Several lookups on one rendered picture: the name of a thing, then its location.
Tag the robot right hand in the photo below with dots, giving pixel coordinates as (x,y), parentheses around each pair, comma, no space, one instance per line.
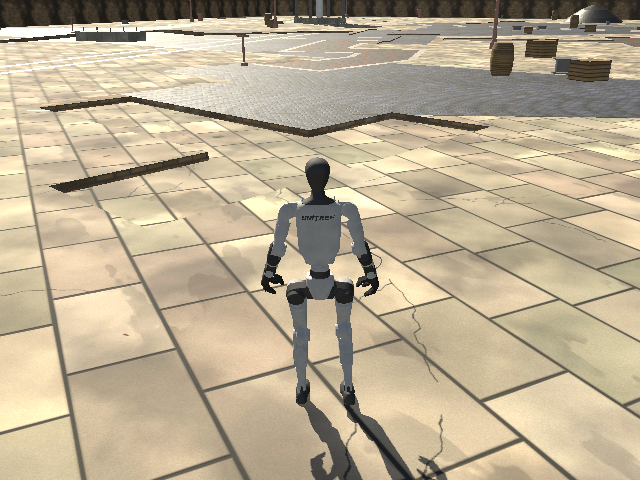
(366,282)

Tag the robot left hand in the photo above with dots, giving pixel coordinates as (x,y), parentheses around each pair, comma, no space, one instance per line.
(275,280)

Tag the robot torso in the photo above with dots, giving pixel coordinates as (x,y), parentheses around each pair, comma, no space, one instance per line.
(319,232)

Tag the robot right upper arm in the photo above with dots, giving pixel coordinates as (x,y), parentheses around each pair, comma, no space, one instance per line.
(350,210)

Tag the robot left forearm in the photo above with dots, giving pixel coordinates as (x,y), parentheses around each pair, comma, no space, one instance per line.
(271,263)

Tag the robot left upper arm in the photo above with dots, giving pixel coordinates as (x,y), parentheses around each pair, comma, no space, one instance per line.
(286,212)

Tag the robot right forearm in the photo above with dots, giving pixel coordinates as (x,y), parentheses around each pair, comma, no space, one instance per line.
(367,263)

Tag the robot right shin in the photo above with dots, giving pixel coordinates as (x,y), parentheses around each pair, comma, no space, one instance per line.
(346,357)

